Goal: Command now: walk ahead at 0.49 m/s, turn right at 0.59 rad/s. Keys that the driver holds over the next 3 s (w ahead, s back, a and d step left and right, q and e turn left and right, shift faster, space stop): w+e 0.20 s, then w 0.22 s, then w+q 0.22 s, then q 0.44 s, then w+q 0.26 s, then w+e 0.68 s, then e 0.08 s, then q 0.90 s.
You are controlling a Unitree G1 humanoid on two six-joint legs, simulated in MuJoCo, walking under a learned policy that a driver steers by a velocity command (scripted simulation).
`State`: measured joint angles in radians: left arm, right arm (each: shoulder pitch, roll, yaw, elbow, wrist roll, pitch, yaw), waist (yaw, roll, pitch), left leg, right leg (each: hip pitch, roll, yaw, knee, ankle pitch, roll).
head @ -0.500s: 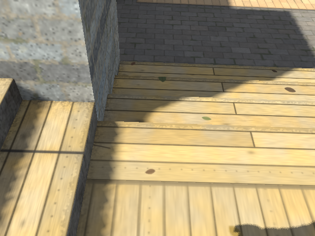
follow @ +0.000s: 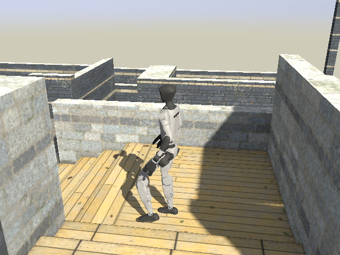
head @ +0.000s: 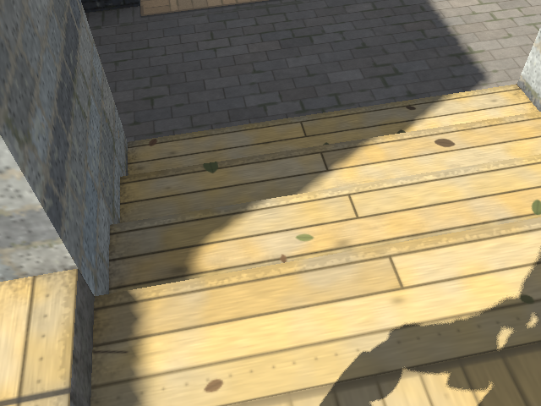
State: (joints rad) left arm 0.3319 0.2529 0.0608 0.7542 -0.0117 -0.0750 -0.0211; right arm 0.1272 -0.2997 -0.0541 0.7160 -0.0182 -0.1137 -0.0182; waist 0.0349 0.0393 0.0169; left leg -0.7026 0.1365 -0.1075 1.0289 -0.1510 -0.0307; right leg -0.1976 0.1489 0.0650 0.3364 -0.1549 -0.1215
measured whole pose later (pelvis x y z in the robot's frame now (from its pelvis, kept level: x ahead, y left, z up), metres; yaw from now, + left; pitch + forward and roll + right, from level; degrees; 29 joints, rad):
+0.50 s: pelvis +0.27 +0.05 +0.00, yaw -12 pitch +1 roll +2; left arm 0.21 0.23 0.00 0.81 0.09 -0.08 -0.06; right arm 0.42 -0.20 0.00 0.84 -0.05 -0.11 0.02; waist -0.08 -0.02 0.00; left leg -0.13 -0.07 0.03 0.25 -0.14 0.07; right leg -0.68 -0.07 0.04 0.93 -0.13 -0.02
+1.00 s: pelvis +0.46 -0.02 +0.01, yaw +2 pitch +2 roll -1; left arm 0.19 0.30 0.09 0.74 0.06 -0.10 0.04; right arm 0.22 -0.27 -0.03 0.78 -0.05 -0.07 0.09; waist 0.00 0.01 0.02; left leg -0.52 0.07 0.05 0.81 -0.26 -0.02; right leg -0.16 -0.04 -0.17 0.22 -0.09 -0.02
